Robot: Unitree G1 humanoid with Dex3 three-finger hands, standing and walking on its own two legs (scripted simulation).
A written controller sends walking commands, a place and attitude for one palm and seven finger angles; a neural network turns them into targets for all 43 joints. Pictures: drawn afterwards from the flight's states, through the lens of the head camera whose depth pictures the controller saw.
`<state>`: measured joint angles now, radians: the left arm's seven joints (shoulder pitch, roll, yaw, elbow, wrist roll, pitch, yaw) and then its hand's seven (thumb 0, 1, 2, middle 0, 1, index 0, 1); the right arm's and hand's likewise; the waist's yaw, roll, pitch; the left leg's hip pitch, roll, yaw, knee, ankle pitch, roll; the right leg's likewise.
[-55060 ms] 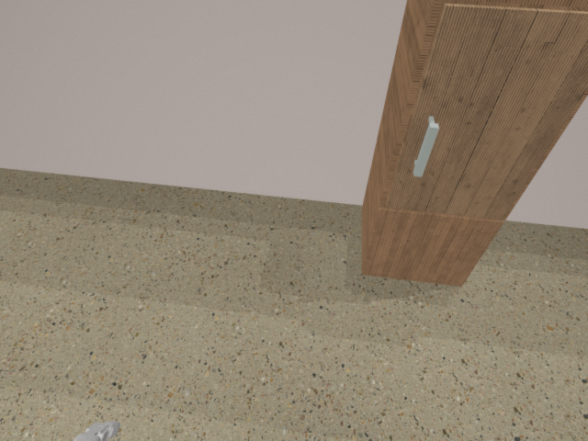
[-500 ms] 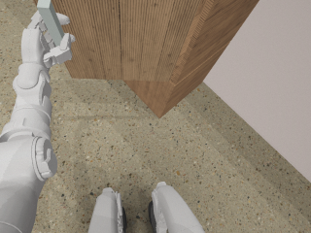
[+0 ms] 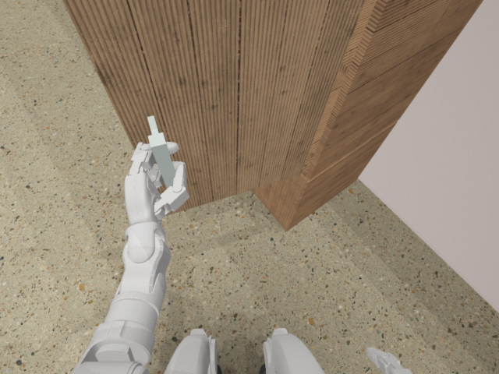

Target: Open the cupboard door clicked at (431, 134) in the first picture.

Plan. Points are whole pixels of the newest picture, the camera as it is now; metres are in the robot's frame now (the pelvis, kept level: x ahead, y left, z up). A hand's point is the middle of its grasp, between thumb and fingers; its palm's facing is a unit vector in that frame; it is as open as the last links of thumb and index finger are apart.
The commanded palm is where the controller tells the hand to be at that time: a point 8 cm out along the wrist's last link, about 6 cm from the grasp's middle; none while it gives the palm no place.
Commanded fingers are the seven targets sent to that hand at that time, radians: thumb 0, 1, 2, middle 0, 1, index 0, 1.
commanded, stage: pull the door open along its arc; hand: left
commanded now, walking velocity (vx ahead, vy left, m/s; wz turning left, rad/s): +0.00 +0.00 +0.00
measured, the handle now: (164, 159) +0.46 +0.14 +0.02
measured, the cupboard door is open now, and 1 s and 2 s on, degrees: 73 95 99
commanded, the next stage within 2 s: open thumb and fingers to let go in 0.44 s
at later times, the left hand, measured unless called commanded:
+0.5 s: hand (231, 242) +0.31 +0.02 +0.02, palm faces +0.33 -0.95 +0.01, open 6.4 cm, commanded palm +0.26 +0.07 +0.01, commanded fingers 0.00 0.90 0.90 -0.40 -1.35 -0.40 -1.35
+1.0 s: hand (232, 237) +0.32 +0.02 +0.02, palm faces +0.32 -0.95 -0.02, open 11.5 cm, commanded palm +0.28 +0.07 +0.01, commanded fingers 0.00 -0.50 0.30 -0.28 -1.10 -0.28 -1.10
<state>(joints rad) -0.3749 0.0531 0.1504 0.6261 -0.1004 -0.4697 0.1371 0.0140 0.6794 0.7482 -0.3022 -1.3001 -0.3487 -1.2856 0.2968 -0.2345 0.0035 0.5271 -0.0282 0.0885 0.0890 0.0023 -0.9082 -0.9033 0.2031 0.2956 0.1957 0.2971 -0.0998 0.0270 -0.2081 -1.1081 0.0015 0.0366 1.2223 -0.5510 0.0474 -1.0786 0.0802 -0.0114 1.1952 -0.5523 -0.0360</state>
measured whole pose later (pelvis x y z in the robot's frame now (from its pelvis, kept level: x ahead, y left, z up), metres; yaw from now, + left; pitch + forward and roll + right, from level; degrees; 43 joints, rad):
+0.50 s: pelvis -0.01 -0.05 +0.00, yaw +4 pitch +21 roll +2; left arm -0.06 -0.12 -0.16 0.45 0.09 -0.50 0.51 0.03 0.65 0.72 -0.30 -1.30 -0.34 -1.32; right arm 0.21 -0.19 -0.01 0.59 -0.08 0.01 0.07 0.01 -0.91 -0.90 0.20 0.30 0.20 0.30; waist -0.04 0.02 -0.21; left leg -1.03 -0.03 -0.02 1.19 -0.52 -0.02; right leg -1.01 0.06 -0.07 1.22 -0.57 -0.10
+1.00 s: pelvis -0.02 -0.05 -0.01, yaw +6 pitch +21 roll +2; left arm -0.17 -0.11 -0.16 0.53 0.10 -0.52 0.54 0.01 -0.12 0.46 -0.33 -1.24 -0.33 -1.24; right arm 0.18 -0.19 -0.01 0.62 -0.09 -0.01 0.04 0.01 -0.91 -0.90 0.20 0.30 0.20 0.30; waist -0.03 0.02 -0.20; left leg -1.08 -0.04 -0.03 1.22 -0.51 -0.02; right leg -1.05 0.04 -0.08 1.25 -0.58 -0.11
